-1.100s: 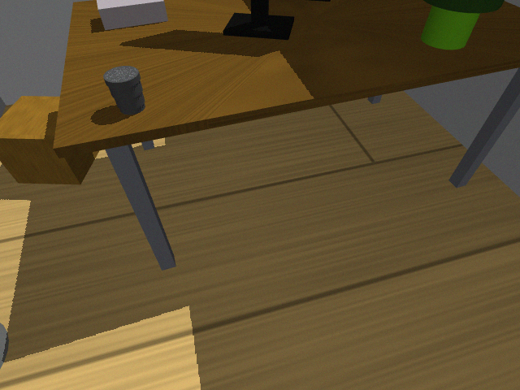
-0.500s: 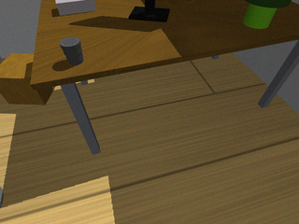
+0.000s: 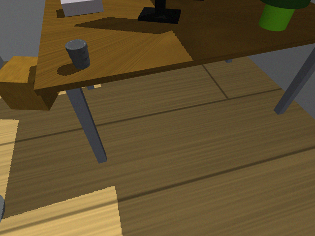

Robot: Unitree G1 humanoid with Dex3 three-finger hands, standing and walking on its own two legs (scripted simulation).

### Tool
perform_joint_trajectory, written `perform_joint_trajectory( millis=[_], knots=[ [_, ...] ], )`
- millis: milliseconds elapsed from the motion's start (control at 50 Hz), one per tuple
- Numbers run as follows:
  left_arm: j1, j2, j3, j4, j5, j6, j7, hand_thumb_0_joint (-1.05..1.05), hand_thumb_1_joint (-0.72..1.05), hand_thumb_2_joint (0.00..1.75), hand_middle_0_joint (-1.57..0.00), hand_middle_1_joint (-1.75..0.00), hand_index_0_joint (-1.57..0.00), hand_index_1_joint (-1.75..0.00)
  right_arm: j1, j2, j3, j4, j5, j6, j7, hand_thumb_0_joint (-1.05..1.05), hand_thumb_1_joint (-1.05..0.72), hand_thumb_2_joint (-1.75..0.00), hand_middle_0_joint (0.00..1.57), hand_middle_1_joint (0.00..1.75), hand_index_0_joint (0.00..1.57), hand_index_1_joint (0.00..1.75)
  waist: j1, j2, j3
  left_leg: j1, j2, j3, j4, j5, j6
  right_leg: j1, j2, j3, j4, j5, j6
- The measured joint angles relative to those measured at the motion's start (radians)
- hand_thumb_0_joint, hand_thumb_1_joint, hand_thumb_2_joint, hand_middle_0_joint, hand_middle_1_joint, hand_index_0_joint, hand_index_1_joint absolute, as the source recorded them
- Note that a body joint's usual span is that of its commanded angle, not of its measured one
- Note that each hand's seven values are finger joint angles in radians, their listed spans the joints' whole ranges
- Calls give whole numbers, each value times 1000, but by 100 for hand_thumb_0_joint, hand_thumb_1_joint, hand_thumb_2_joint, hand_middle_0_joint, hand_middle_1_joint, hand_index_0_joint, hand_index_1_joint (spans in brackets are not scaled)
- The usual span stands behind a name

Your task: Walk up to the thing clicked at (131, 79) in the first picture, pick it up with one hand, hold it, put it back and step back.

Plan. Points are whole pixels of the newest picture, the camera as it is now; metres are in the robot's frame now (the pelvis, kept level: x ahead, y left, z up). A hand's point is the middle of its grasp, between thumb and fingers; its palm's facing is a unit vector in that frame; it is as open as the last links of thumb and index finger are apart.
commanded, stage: stand
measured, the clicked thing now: (79, 55) +0.82 +0.33 +0.03
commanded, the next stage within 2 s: walk up in 0.02 s
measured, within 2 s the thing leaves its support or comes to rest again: neither
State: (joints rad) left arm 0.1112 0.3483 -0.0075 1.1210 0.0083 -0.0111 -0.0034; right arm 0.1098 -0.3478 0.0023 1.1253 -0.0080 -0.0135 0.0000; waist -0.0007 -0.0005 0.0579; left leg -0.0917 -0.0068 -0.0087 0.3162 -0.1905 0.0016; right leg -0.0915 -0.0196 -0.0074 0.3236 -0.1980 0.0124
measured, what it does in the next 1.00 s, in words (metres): steps to the left, turning left: left foot, then right foot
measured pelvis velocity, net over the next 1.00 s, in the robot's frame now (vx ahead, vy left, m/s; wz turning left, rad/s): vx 0.09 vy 0.25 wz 0.40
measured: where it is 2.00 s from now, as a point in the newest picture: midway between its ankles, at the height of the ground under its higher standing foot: outside the picture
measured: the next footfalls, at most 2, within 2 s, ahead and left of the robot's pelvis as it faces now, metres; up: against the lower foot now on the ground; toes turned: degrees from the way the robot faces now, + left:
left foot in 0.36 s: +0.08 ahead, +0.28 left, +0.00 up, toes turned +12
right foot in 0.68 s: +0.19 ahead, +0.11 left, +0.00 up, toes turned +12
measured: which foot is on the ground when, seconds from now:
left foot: down 0.00-0.06, up 0.08-0.34, down 0.36-0.70, up 0.72-1.00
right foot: down 0.00-0.40, up 0.42-0.66, down 0.68-1.00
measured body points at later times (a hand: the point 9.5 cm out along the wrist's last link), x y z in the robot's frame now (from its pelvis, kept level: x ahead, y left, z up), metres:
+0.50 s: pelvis +0.03 +0.14 -0.03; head +0.06 +0.15 +0.42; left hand +0.03 +0.51 -0.14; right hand +0.15 -0.16 -0.14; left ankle +0.04 +0.27 -0.75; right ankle +0.01 -0.04 -0.69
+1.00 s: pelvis +0.09 +0.25 -0.02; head +0.13 +0.23 +0.42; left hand -0.02 +0.58 -0.10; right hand +0.29 -0.02 -0.15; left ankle +0.06 +0.41 -0.72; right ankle +0.15 +0.10 -0.75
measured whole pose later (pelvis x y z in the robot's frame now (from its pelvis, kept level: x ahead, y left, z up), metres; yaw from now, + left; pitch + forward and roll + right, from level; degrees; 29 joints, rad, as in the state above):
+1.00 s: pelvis +0.09 +0.25 -0.02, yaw +23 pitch -2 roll +0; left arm 0.33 0.43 0.07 0.83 0.04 -0.07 0.02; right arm 0.26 -0.46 -0.09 0.83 -0.02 0.06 0.06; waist 0.04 0.09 0.12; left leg -0.42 0.04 -0.09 0.84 -0.39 -0.03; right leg -0.23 -0.16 -0.15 0.61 -0.32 0.03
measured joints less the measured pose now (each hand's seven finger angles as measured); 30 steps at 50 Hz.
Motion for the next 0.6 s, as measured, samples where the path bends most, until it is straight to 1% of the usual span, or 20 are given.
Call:
perform_joint_trajectory(
  millis=[20,60,80,100,140,180,200,240,300,340,360,380,400,420,440,460,480,500,540,600],
  knots=[
    [1,0,0,0,1,0,0,0,90,90,-20,-30,-20,-30,0,0,0,-1,0,0,0,0,-90,-90,20,30,20,30,0,0,0,0,0,0,0,-1,0,0,0,0,0,0,0],
    [5,-2,17,-22,-2,-13,7,0,90,90,-20,-30,-20,-30,15,-12,-23,-46,-25,26,25,0,-90,-90,20,30,20,30,-14,13,6,-53,0,-18,92,-33,11,-13,0,-25,29,-17,-1],
    [10,-3,29,-41,1,-23,17,0,90,90,-20,-30,-20,-30,24,-23,-34,-71,-38,43,36,0,-90,-90,20,30,20,30,-19,23,14,-100,0,-20,192,-92,14,-17,-1,-41,44,-28,-2],
    [18,-2,39,-61,6,-31,26,0,90,90,-20,-30,-20,-30,33,-34,-44,-92,-50,60,47,0,-90,-90,20,30,20,30,-17,29,20,-150,-3,-18,302,-156,15,-22,-7,-51,58,-36,-2],
    [41,7,53,-98,14,-37,43,0,90,90,-20,-30,-20,-30,47,-55,-65,-132,-67,88,68,0,-90,-90,20,30,20,30,-6,33,28,-241,-5,-11,491,-233,15,-32,-26,-59,83,-51,-2],
    [58,22,64,-115,21,-37,53,0,90,90,-21,-30,-20,-30,60,-78,-86,-169,-69,101,90,0,-90,-90,20,30,20,30,-8,42,39,-308,14,-20,601,-243,7,-30,-46,-74,93,-63,1],
    [65,31,68,-120,24,-36,56,0,90,90,-21,-30,-20,-30,67,-88,-96,-185,-68,105,100,0,-90,-90,20,30,20,30,-12,47,44,-331,30,-29,622,-234,2,-27,-55,-85,98,-69,6],
    [79,54,76,-133,31,-37,59,0,90,90,-21,-30,-20,-30,79,-105,-112,-210,-65,112,115,0,-90,-90,20,30,20,30,-17,54,55,-354,67,-43,608,-219,-9,-25,-77,-101,117,-85,20],
    [98,88,87,-159,33,-41,59,0,89,90,-20,-30,-20,-30,88,-120,-131,-235,-60,115,127,0,-90,-90,20,30,20,30,-15,58,71,-348,115,-63,505,-184,-15,-29,-116,-118,173,-125,44],
    [109,108,92,-174,30,-38,55,0,89,90,-20,-30,-20,-30,94,-125,-140,-246,-53,109,129,0,-91,-90,20,30,20,30,-13,57,74,-317,131,-59,418,-149,-11,-38,-149,-125,229,-166,63],
    [114,118,93,-178,28,-34,53,0,89,90,-20,-30,-20,-30,98,-125,-144,-251,-49,102,128,0,-91,-90,20,30,20,30,-14,53,71,-297,128,-48,379,-106,-19,-47,-170,-124,270,-194,66],
    [115,132,96,-178,29,-28,53,0,89,90,-20,-30,-20,-30,95,-114,-148,-250,-48,95,125,0,-91,-90,20,30,20,30,-12,26,77,-293,102,-29,394,-94,-39,-61,-207,-110,326,-227,48],
    [120,146,100,-178,28,-20,56,0,90,90,-20,-30,-20,-30,90,-99,-147,-254,-50,89,123,0,-91,-90,19,30,20,30,-7,-8,85,-287,73,-3,422,-114,-43,-88,-242,-77,402,-246,13],
    [122,152,103,-177,23,-10,58,0,90,90,-20,-30,-20,-30,92,-85,-143,-264,-52,83,120,0,-91,-90,19,30,20,30,-11,-20,86,-289,58,5,448,-136,-40,-124,-234,-35,498,-307,-4],
    [117,151,101,-172,19,-2,60,0,90,90,-20,-30,-20,-30,101,-72,-136,-273,-47,75,118,0,-91,-90,19,30,20,30,-23,-15,84,-291,52,-6,459,-149,-33,-159,-196,-11,592,-366,-14],
    [108,148,94,-167,17,1,60,0,90,90,-20,-30,-20,-30,113,-59,-127,-279,-40,72,116,0,-91,-90,20,30,20,30,-36,-7,80,-288,45,-23,450,-149,-23,-193,-155,-6,669,-399,-23],
    [100,144,86,-169,12,0,60,1,90,90,-20,-30,-20,-30,126,-45,-117,-283,-35,74,113,0,-91,-90,20,30,20,30,-44,-4,76,-277,36,-35,425,-139,-11,-228,-123,-12,725,-405,-29],
    [95,141,80,-176,6,-6,57,1,90,90,-20,-30,-20,-30,138,-33,-106,-286,-34,78,109,0,-90,-90,20,30,20,30,-47,-7,74,-261,25,-39,391,-125,0,-260,-104,-22,754,-390,-33],
    [99,127,70,-197,-7,-25,49,1,90,90,-20,-30,-20,-30,157,-20,-90,-293,-34,82,101,0,-90,-90,20,30,20,30,-47,-9,69,-231,2,-39,332,-101,16,-307,-83,-49,726,-344,-38],
    [113,100,56,-220,-9,-47,42,0,90,90,-20,-30,-20,-30,183,-25,-87,-314,-41,81,96,0,-90,-90,20,30,20,30,-54,5,69,-198,-35,-46,293,-92,29,-320,-57,-74,581,-314,-33]
  ],
)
